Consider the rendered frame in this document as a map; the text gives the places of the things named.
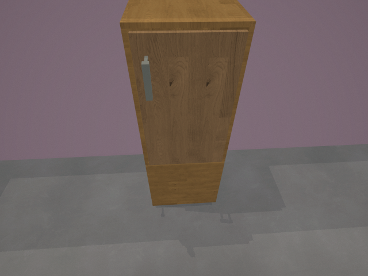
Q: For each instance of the cupboard door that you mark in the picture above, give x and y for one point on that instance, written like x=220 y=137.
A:
x=194 y=77

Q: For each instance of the handle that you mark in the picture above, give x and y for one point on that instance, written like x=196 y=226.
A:
x=145 y=65

